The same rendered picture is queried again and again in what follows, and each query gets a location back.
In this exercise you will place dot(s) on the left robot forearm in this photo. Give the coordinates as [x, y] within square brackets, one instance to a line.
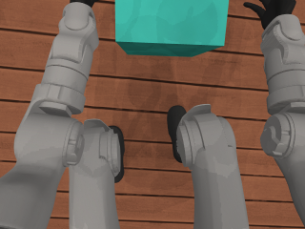
[61, 91]

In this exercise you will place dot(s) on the robot right upper arm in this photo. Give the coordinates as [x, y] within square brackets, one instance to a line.
[283, 138]

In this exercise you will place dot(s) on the robot right thigh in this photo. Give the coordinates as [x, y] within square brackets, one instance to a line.
[219, 201]

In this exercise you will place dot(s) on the carton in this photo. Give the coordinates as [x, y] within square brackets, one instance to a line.
[183, 28]

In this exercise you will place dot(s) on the right robot forearm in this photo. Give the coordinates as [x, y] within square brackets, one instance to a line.
[283, 47]

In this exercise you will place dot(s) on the right robot hand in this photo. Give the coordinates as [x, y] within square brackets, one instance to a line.
[273, 8]

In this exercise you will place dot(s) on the robot left upper arm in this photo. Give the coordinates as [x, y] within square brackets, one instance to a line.
[46, 145]

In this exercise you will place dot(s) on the robot left foot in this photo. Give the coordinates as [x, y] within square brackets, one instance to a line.
[117, 131]

